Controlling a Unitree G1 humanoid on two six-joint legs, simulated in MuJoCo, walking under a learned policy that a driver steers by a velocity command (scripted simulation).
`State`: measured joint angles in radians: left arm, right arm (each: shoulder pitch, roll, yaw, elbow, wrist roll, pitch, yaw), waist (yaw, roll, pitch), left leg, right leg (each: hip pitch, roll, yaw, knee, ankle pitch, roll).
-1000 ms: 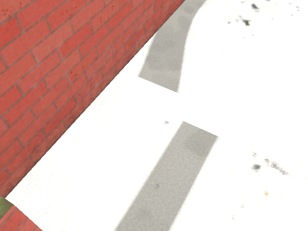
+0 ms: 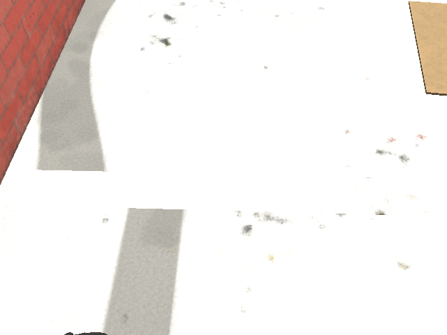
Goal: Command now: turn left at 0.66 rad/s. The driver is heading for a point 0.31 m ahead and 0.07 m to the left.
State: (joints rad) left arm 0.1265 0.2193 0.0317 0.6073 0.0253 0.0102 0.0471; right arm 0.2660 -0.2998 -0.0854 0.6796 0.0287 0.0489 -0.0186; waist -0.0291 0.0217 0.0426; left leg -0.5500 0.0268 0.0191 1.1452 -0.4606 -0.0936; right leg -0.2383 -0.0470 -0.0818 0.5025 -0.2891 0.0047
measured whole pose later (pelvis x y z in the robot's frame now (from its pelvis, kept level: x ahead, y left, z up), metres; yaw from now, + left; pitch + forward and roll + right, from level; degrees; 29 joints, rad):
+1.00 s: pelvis +0.29 +0.20 -0.01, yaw +23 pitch -1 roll -3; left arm 0.16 0.25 0.03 0.83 0.02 -0.02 -0.01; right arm 0.21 -0.25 -0.02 0.67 -0.03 0.03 -0.04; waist 0.04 0.00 0.05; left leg -0.36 0.05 -0.07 0.64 -0.26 -0.02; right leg -0.37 0.06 -0.05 0.52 -0.18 -0.03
